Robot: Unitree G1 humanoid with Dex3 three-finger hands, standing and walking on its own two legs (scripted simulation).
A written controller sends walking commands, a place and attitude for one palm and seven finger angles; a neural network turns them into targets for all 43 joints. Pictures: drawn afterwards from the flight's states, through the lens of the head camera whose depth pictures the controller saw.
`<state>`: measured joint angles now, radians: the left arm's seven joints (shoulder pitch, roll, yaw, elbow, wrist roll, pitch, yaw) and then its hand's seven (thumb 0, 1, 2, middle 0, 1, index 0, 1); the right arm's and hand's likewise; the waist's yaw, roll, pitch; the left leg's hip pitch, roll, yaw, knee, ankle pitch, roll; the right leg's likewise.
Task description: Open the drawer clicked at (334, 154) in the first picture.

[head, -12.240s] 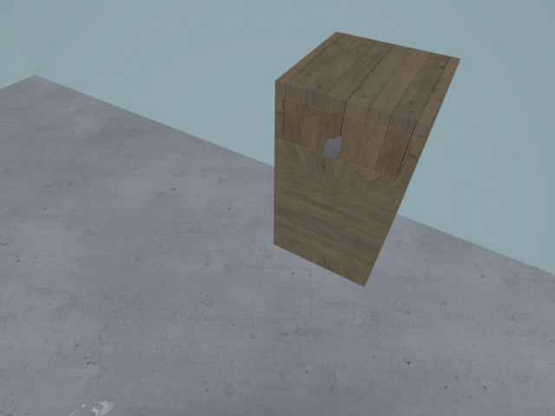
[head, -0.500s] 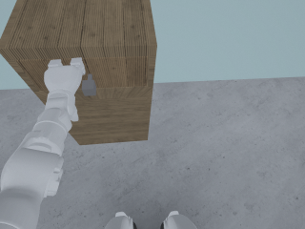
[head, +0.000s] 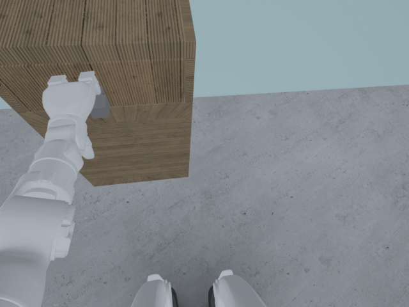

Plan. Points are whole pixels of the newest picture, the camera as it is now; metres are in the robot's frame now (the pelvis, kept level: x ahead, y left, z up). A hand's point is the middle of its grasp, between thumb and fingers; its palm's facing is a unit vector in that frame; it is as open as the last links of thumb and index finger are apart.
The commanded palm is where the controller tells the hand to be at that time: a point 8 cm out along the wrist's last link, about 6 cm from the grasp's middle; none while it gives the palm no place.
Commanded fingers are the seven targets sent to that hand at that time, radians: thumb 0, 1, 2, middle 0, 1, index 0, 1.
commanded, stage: lower the fingers behind the handle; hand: left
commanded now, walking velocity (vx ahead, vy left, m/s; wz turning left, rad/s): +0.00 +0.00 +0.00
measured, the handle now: (99, 100) +0.57 +0.18 -0.03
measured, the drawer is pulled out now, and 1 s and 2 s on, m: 0.00 0.00 0.00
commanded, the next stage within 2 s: lift the fingers back up to retry in 0.96 s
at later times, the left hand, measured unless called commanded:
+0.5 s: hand (85, 116) +0.52 +0.20 -0.02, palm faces -0.02 -0.03 -1.00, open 13.7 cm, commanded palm +0.50 +0.19 +0.01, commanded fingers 0.00 -0.50 0.30 -0.30 -1.20 -0.30 -1.20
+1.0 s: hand (85, 117) +0.52 +0.20 -0.02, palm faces +0.00 -0.03 -1.00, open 13.8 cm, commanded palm +0.50 +0.19 +0.00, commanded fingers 0.00 -0.50 0.30 -0.30 -1.20 -0.30 -1.20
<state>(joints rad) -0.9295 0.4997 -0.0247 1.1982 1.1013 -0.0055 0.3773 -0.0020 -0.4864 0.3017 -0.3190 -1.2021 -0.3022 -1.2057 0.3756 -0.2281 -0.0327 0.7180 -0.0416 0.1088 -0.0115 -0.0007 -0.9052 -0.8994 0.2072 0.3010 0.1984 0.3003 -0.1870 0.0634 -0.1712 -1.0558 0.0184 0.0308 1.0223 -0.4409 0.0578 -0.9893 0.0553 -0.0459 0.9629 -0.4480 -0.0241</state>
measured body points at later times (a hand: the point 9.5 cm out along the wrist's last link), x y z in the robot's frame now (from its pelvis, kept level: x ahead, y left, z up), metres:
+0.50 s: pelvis -0.01 +0.00 -0.02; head +0.13 +0.03 +0.40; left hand +0.51 +0.20 +0.03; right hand -0.01 -0.27 -0.14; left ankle +0.01 +0.08 -0.67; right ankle -0.01 -0.11 -0.67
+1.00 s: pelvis -0.05 +0.01 -0.05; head +0.11 +0.04 +0.37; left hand +0.51 +0.20 +0.03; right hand -0.07 -0.25 -0.15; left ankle +0.01 +0.08 -0.67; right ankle -0.01 -0.11 -0.67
